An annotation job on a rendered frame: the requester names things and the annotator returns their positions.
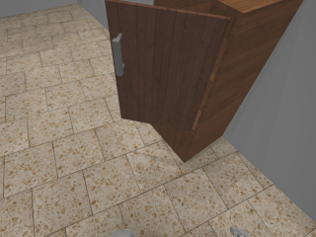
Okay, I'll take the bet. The cupboard door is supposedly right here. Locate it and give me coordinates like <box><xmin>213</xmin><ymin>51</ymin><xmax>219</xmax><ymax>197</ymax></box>
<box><xmin>105</xmin><ymin>0</ymin><xmax>231</xmax><ymax>131</ymax></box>

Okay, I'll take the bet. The handle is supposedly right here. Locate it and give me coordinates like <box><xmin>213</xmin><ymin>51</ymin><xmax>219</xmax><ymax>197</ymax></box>
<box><xmin>112</xmin><ymin>34</ymin><xmax>125</xmax><ymax>76</ymax></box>

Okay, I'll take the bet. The right robot hand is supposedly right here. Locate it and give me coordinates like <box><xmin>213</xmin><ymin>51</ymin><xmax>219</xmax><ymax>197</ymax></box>
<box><xmin>230</xmin><ymin>226</ymin><xmax>250</xmax><ymax>237</ymax></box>

